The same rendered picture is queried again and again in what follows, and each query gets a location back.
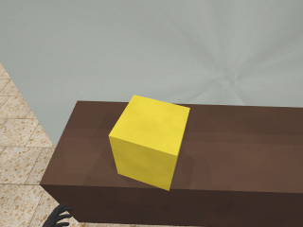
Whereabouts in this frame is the pedestal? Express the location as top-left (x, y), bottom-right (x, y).
top-left (39, 100), bottom-right (303, 227)

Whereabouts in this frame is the carton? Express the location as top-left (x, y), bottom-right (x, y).
top-left (108, 95), bottom-right (190, 191)

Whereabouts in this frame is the left robot hand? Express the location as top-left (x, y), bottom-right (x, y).
top-left (42, 202), bottom-right (73, 227)

